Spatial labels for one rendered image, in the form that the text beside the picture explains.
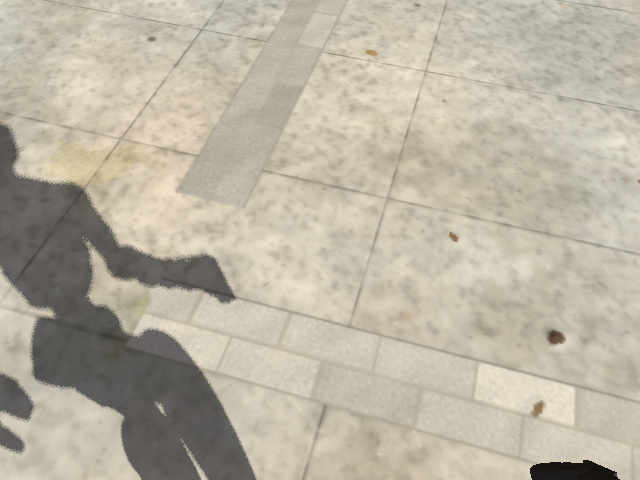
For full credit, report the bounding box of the robot right hand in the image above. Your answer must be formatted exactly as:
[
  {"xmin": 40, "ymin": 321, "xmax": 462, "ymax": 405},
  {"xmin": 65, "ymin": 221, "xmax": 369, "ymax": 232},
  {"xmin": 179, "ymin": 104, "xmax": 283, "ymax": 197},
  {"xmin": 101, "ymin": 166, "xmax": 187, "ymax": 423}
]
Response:
[{"xmin": 530, "ymin": 460, "xmax": 620, "ymax": 480}]

